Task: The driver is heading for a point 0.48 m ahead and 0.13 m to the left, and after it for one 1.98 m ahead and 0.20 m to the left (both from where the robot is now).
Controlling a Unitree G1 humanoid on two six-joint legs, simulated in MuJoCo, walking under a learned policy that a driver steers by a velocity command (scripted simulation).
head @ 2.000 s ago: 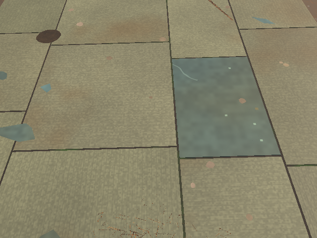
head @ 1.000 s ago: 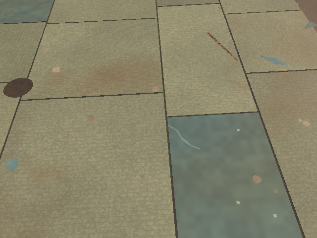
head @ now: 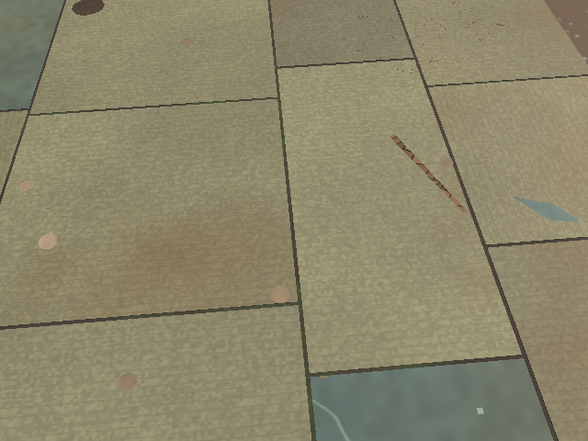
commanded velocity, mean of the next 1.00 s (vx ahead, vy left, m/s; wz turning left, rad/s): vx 0.50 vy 0.00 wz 0.30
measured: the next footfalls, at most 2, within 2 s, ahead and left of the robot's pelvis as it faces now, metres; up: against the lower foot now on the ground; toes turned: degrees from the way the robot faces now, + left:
left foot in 0.50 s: +0.42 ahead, +0.11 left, +0.00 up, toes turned +12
right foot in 1.04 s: +0.77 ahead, +0.04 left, +0.00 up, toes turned +19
